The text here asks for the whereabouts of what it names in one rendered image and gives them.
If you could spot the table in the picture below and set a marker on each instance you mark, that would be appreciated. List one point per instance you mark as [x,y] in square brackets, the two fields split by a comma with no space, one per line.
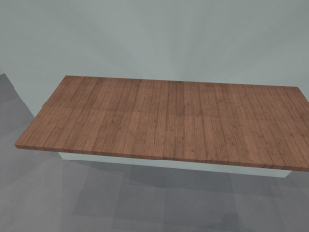
[246,125]

